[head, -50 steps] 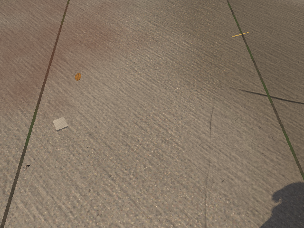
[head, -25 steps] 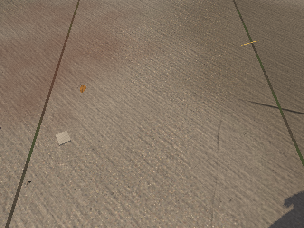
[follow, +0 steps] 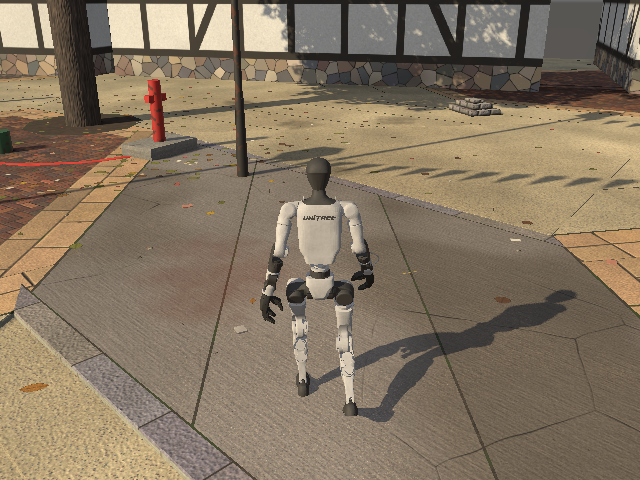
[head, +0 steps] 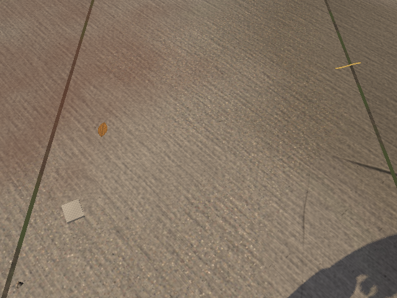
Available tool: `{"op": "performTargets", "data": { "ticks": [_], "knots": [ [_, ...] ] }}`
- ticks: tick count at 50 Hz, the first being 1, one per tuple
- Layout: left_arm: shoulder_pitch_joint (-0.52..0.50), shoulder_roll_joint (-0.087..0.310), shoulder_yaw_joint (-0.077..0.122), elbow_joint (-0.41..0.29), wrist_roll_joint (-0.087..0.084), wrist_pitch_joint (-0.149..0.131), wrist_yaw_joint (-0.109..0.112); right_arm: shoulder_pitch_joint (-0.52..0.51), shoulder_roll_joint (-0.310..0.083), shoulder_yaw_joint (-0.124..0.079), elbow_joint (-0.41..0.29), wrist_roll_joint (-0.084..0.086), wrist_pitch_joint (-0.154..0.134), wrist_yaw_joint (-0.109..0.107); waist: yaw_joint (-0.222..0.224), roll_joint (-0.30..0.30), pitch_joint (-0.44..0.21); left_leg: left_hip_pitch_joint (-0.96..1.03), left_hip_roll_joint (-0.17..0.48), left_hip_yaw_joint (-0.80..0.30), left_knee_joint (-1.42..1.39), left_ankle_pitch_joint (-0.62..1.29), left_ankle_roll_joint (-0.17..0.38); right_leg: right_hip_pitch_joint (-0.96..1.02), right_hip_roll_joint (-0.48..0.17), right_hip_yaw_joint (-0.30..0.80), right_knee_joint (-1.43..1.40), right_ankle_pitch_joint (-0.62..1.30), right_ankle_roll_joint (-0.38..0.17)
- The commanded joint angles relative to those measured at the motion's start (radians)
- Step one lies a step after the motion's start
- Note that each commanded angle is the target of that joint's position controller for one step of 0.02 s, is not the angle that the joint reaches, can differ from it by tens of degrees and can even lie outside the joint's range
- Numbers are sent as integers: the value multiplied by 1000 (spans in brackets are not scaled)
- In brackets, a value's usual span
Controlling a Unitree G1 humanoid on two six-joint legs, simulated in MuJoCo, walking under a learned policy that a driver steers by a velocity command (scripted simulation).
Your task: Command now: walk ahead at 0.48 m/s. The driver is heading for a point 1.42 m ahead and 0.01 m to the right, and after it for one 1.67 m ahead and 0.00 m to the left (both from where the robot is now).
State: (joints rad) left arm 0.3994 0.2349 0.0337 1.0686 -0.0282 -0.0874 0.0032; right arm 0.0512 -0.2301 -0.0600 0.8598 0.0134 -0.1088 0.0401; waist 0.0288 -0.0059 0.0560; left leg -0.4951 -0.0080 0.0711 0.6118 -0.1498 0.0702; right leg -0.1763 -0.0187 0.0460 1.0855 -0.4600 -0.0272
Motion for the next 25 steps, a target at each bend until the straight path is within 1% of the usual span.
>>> {"op": "performTargets", "data": {
  "ticks": [1, 2, 3, 4, 5, 6, 8, 9, 11, 13, 15, 17, 18, 19, 20, 21, 22, 23, 24, 25],
  "knots": [
    [-81, 112, 21, -110, -17, -50, 5, 161, -114, -22, 15, -9, -8, 0, -79, 45, -146, 481, 313, -481, -381, -73, 174, -505, -85, 35, 264, 122, -41],
    [-70, 107, 32, -105, -1, -35, 13, 120, -86, -15, 14, -19, -16, 4, -37, 50, -119, 368, 272, -386, -404, -6, 154, -433, -124, 39, 196, 170, -45],
    [-38, 84, 32, -98, 4, -18, 14, 110, -72, -11, 23, -24, -17, 8, -10, 70, -105, 301, 245, -334, -432, 5, 151, -377, -139, 42, 160, 190, -46],
    [-19, 63, 32, -92, 4, -4, 15, 124, -70, -10, 36, -22, -18, 7, 1, 77, -92, 266, 232, -299, -457, 15, 159, -358, -144, 35, 128, 194, -44],
    [-24, 55, 32, -95, 4, 5, 17, 144, -80, -11, 48, -20, -20, 3, 8, 76, -72, 239, 226, -269, -478, 32, 168, -365, -148, 26, 97, 204, -38],
    [-58, 62, 35, -110, 7, 10, 18, 162, -98, -14, 56, -20, -21, -5, 9, 71, -49, 232, 224, -250, -498, 46, 176, -399, -153, 22, 57, 238, -28],
    [-153, 80, 42, -143, 18, 12, 20, 204, -127, -20, 68, -21, -19, -22, -8, 51, -16, 263, 229, -233, -520, 62, 181, -497, -161, 21, -56, 337, -5],
    [-194, 81, 44, -156, 22, 11, 18, 227, -131, -20, 73, -20, -15, -29, -18, 46, -9, 288, 228, -224, -524, 73, 177, -532, -159, 18, -116, 392, 3],
    [-258, 73, 43, -175, 23, 4, 11, 256, -136, -19, 78, -16, -8, -40, -34, 51, -3, 319, 210, -184, -524, 99, 157, -544, -144, 5, -245, 500, 11],
    [-334, 60, 37, -194, 20, -3, 3, 291, -144, -19, 87, -9, -5, -46, -59, 54, 7, 336, 194, -145, -525, 109, 139, -517, -117, -23, -368, 579, 14],
    [-402, 53, 31, -212, 15, -6, -6, 332, -150, -20, 102, -3, -2, -48, -84, 53, 20, 375, 198, -129, -520, 100, 132, -503, -96, -43, -447, 602, 15],
    [-454, 53, 26, -232, 10, -9, -16, 369, -153, -23, 120, 0, 7, -49, -101, 53, 36, 446, 219, -125, -495, 113, 132, -521, -85, -46, -500, 577, 10],
    [-476, 53, 23, -243, 12, -13, -23, 375, -149, -23, 126, -2, 14, -51, -103, 49, 50, 475, 225, -116, -463, 174, 126, -522, -76, -47, -533, 558, 3],
    [-487, 53, 22, -252, 16, -18, -30, 376, -150, -24, 131, -4, 22, -53, -100, 54, 49, 497, 230, -110, -423, 260, 116, -504, -63, -54, -558, 535, -7],
    [-477, 61, 24, -255, 19, -22, -36, 372, -155, -26, 134, -5, 30, -56, -88, 68, 32, 519, 238, -109, -378, 358, 104, -468, -49, -58, -575, 508, -19],
    [-439, 81, 31, -248, 20, -26, -39, 360, -163, -28, 134, -6, 36, -58, -64, 89, -2, 541, 240, -110, -325, 463, 86, -406, -31, -62, -589, 485, -33],
    [-364, 110, 43, -228, 24, -30, -38, 334, -173, -31, 128, -5, 41, -60, -22, 107, -54, 552, 225, -104, -242, 602, 65, -302, 1, -80, -605, 484, -50],
    [-228, 148, 62, -182, 32, -35, -35, 314, -163, -26, 121, -2, 45, -60, 44, 95, -131, 536, 172, -76, -91, 677, 33, -129, 29, -103, -649, 573, -74],
    [-95, 218, 78, -148, 49, -37, -28, 331, -137, -13, 103, -14, 41, -60, 75, 26, -262, 387, 110, -42, 134, 463, -14, 148, -97, 0, -581, 938, -122],
    [-23, 274, 83, -133, 64, -22, -21, 478, -21, 23, 117, -32, 29, -49, 20, -223, -421, 19, -46, -26, 541, -285, -88, 543, -384, 339, -522, 1280, -307]
  ]
}}
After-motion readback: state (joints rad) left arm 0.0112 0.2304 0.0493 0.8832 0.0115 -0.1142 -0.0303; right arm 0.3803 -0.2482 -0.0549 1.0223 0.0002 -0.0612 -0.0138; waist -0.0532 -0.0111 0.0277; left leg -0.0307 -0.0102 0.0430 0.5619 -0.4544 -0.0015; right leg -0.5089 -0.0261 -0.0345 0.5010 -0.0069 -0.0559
